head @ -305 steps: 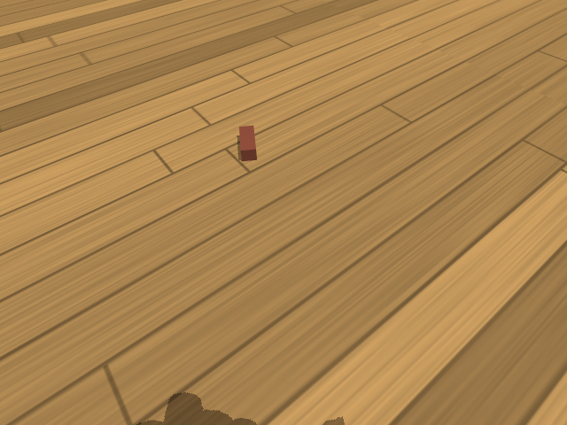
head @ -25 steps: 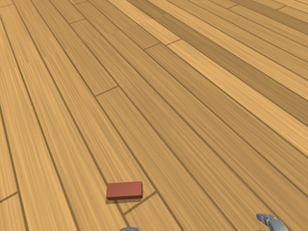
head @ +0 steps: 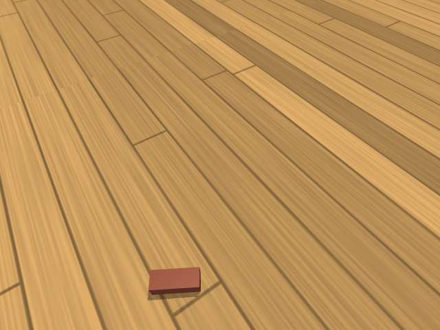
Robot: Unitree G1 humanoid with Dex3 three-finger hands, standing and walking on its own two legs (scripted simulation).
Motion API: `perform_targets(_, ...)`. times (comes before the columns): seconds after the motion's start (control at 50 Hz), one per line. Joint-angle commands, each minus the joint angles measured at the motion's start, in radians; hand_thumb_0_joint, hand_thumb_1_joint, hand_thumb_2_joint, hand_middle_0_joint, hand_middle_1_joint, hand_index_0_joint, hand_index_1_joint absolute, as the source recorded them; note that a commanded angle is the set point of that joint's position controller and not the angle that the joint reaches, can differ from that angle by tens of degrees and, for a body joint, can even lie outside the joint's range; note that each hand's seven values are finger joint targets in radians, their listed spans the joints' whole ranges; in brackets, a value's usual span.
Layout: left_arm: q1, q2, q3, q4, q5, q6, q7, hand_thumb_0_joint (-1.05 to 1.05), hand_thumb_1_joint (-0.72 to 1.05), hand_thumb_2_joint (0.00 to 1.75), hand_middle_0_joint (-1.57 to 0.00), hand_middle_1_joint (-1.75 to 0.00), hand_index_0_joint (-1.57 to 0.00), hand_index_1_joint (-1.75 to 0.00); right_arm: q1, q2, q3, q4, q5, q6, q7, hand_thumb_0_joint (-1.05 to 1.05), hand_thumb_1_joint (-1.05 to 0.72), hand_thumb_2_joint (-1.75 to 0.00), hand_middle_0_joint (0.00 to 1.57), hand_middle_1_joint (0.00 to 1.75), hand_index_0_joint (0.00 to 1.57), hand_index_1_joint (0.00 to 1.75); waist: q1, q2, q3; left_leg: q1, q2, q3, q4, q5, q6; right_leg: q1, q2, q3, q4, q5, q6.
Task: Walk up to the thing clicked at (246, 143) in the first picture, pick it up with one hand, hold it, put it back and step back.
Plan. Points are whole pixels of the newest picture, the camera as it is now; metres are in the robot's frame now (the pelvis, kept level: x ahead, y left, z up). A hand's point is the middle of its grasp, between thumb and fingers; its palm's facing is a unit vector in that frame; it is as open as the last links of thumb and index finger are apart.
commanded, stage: walk up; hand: left
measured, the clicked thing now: (175, 280) +0.42 +0.21 -0.74
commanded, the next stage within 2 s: none
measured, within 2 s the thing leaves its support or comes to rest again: neither
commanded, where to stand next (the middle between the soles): +0.05 -0.03 m, yaw +1 degrees
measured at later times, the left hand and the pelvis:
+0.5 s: hand out of the picture +0.07 +0.26 -0.16, palm faces +0.03 -0.91 -0.42, open 7.3 cm; pelvis -0.03 -0.02 -0.02, yaw +1 degrees
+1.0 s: hand out of the picture +0.00 +0.27 -0.16, palm faces +0.07 -0.93 -0.36, open 7.4 cm; pelvis +0.01 -0.01 -0.01, yaw +5 degrees
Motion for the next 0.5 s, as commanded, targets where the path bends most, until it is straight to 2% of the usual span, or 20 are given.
perform_targets(0.0, -0.041, 0.211, 0.038, -0.064, 0.001, -0.019, 0.018, 0.00, 0.90, 0.90, -0.20, -0.30, -0.20, -0.30, -0.063, -0.223, -0.036, -0.063, 0.003, -0.029, -0.014, 0.00, -0.90, -0.90, 0.20, 0.30, 0.20, 0.30, 0.001, 0.006, -0.142, 0.062, 0.121, -0.117, -0.076, 0.004, 0.026, 0.031, -0.110, 0.085, -0.065, 0.065, -0.041)
perform_targets(0.12, -0.042, 0.210, 0.041, -0.060, 0.003, -0.019, 0.020, 0.00, 0.90, 0.90, -0.20, -0.30, -0.20, -0.30, -0.061, -0.214, -0.038, -0.065, 0.004, -0.025, -0.014, 0.00, -0.90, -0.90, 0.20, 0.30, 0.20, 0.30, -0.003, -0.014, -0.126, 0.070, 0.115, -0.109, -0.061, 0.052, 0.024, 0.019, -0.116, 0.088, -0.080, 0.074, -0.039)
perform_targets(0.16, -0.044, 0.214, 0.040, -0.064, 0.005, -0.019, 0.020, 0.00, 0.90, 0.90, -0.20, -0.30, -0.20, -0.30, -0.059, -0.221, -0.041, -0.065, 0.003, -0.023, -0.015, 0.00, -0.90, -0.90, 0.20, 0.30, 0.20, 0.30, -0.007, -0.010, -0.126, 0.081, 0.111, -0.102, -0.056, 0.034, 0.024, 0.009, -0.121, 0.092, -0.083, 0.067, -0.040)
perform_targets(0.22, -0.041, 0.210, 0.041, -0.064, 0.005, -0.017, 0.020, 0.00, 0.90, 0.90, -0.20, -0.30, -0.20, -0.30, -0.065, -0.220, -0.039, -0.068, 0.002, -0.021, -0.013, 0.00, -0.90, -0.90, 0.20, 0.30, 0.20, 0.30, -0.005, -0.002, -0.105, 0.050, 0.111, -0.121, -0.082, -0.048, 0.025, 0.007, -0.113, 0.089, -0.083, 0.033, -0.039)
perform_targets(0.24, -0.040, 0.258, 0.064, -0.074, -0.003, -0.009, 0.030, 0.00, 0.90, 0.90, -0.20, -0.30, -0.20, -0.30, -0.074, -0.272, -0.059, -0.071, 0.000, -0.002, -0.010, 0.00, -0.90, -0.90, 0.20, 0.30, 0.20, 0.30, 0.004, 0.020, -0.025, 0.030, 0.106, -0.117, -0.003, 0.223, 0.026, -0.058, -0.125, 0.090, 0.000, 0.219, -0.040)
perform_targets(0.26, -0.030, 0.253, 0.066, -0.088, -0.009, -0.005, 0.036, 0.00, 0.90, 0.90, -0.20, -0.30, -0.20, -0.30, -0.054, -0.256, -0.060, -0.080, 0.007, 0.005, -0.013, 0.00, -0.90, -0.90, 0.20, 0.30, 0.20, 0.30, 0.000, 0.006, -0.069, 0.050, 0.110, -0.107, 0.026, 0.328, 0.034, -0.043, -0.120, 0.077, 0.033, 0.275, -0.040)
perform_targets(0.28, -0.015, 0.247, 0.067, -0.097, -0.010, -0.002, 0.038, 0.00, 0.90, 0.90, -0.20, -0.30, -0.20, -0.30, -0.049, -0.253, -0.063, -0.092, 0.012, 0.009, -0.013, 0.00, -0.90, -0.90, 0.20, 0.30, 0.20, 0.30, 0.003, 0.014, -0.110, 0.075, 0.116, -0.104, 0.048, 0.366, 0.042, -0.034, -0.115, 0.066, 0.057, 0.289, -0.043)
perform_targets(0.32, -0.010, 0.237, 0.070, -0.126, -0.009, 0.007, 0.039, 0.00, 0.90, 0.90, -0.20, -0.30, -0.20, -0.30, -0.029, -0.267, -0.076, -0.122, 0.009, 0.019, -0.014, 0.00, -0.90, -0.90, 0.20, 0.30, 0.20, 0.30, -0.002, 0.031, -0.197, 0.096, 0.143, -0.118, 0.046, 0.382, 0.078, -0.012, -0.079, 0.040, 0.151, 0.236, -0.046)
perform_targets(0.36, 0.001, 0.216, 0.065, -0.140, -0.005, 0.021, 0.039, 0.00, 0.90, 0.90, -0.20, -0.30, -0.20, -0.30, -0.049, -0.279, -0.088, -0.155, 0.002, 0.031, -0.013, 0.00, -0.90, -0.90, 0.20, 0.30, 0.20, 0.30, -0.001, 0.083, -0.207, 0.047, 0.172, -0.164, 0.022, 0.306, 0.115, -0.024, -0.037, 0.021, 0.238, 0.111, -0.047)
perform_targets(0.38, 0.025, 0.207, 0.066, -0.141, -0.003, 0.028, 0.039, 0.00, 0.90, 0.90, -0.20, -0.30, -0.20, -0.30, -0.071, -0.290, -0.094, -0.178, -0.002, 0.038, -0.013, 0.00, -0.90, -0.90, 0.20, 0.30, 0.20, 0.30, 0.003, 0.127, -0.197, -0.006, 0.196, -0.197, 0.002, 0.234, 0.144, -0.028, -0.014, 0.012, 0.312, -0.002, -0.047)
perform_targets(0.4, 0.064, 0.203, 0.070, -0.139, -0.001, 0.034, 0.040, 0.00, 0.90, 0.90, -0.20, -0.30, -0.20, -0.30, -0.098, -0.291, -0.097, -0.201, -0.005, 0.044, -0.013, 0.00, -0.90, -0.90, 0.20, 0.30, 0.20, 0.30, 0.016, 0.161, -0.191, -0.065, 0.224, -0.226, -0.016, 0.166, 0.176, -0.021, 0.004, 0.004, 0.381, -0.141, -0.051)
perform_targets(0.42, 0.110, 0.199, 0.074, -0.136, 0.002, 0.037, 0.041, 0.00, 0.90, 0.90, -0.20, -0.30, -0.20, -0.30, -0.116, -0.294, -0.100, -0.225, -0.010, 0.049, -0.013, 0.00, -0.90, -0.90, 0.20, 0.30, 0.20, 0.30, 0.030, 0.180, -0.188, -0.117, 0.242, -0.247, -0.014, 0.118, 0.198, -0.010, 0.014, 0.001, 0.421, -0.233, -0.057)
perform_targets(0.44, 0.161, 0.199, 0.077, -0.129, 0.006, 0.039, 0.041, 0.00, 0.90, 0.90, -0.20, -0.30, -0.20, -0.30, -0.146, -0.295, -0.104, -0.249, -0.015, 0.053, -0.013, 0.00, -0.90, -0.90, 0.20, 0.30, 0.20, 0.30, 0.053, 0.179, -0.187, -0.165, 0.247, -0.243, 0.006, 0.058, 0.205, 0.002, 0.004, 0.014, 0.427, -0.255, -0.068)
perform_targets(0.46, 0.191, 0.203, 0.083, -0.121, 0.012, 0.034, 0.040, 0.00, 0.90, 0.90, -0.20, -0.30, -0.20, -0.30, -0.161, -0.279, -0.103, -0.261, -0.018, 0.055, -0.013, 0.00, -0.90, -0.90, 0.20, 0.30, 0.20, 0.30, 0.067, 0.150, -0.171, -0.196, 0.218, -0.228, 0.056, -0.013, 0.180, 0.006, -0.015, 0.036, 0.361, -0.239, -0.083)
perform_targets(0.48, 0.202, 0.217, 0.086, -0.123, 0.022, 0.024, 0.040, 0.00, 0.90, 0.90, -0.20, -0.30, -0.20, -0.30, -0.157, -0.246, -0.097, -0.261, -0.019, 0.055, -0.015, 0.00, -0.90, -0.90, 0.20, 0.30, 0.20, 0.30, 0.082, 0.042, -0.145, -0.177, 0.127, -0.181, 0.189, -0.103, 0.119, -0.044, -0.089, 0.136, 0.121, -0.250, -0.109)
